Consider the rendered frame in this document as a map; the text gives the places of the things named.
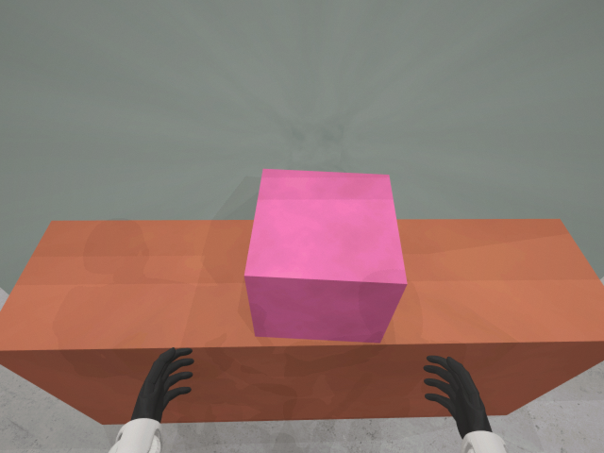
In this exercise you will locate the pedestal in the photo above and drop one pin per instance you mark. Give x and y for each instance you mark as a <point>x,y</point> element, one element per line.
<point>513,300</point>

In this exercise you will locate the right robot hand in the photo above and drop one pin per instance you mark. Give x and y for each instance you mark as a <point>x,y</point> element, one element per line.
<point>464,402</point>

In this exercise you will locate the left robot forearm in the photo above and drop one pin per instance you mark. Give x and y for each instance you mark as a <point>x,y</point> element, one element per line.
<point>141,435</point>

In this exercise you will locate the carton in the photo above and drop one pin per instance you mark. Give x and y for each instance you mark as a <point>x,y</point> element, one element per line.
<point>325,259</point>

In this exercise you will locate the left robot hand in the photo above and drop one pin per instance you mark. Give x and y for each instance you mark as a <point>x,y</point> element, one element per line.
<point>154,395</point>

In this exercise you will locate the right robot forearm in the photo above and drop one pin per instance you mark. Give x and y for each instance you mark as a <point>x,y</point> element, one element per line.
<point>483,442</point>

